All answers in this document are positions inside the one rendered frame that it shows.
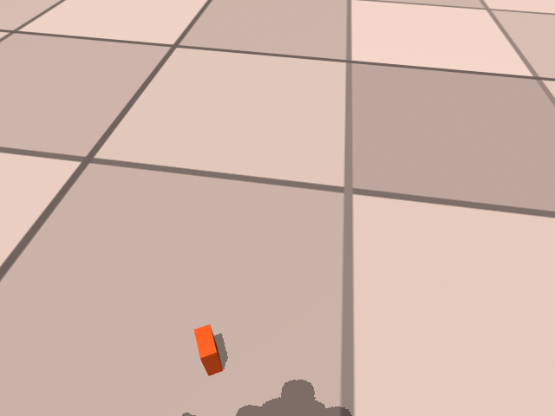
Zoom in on carton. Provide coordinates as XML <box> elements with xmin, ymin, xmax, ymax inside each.
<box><xmin>194</xmin><ymin>324</ymin><xmax>223</xmax><ymax>376</ymax></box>

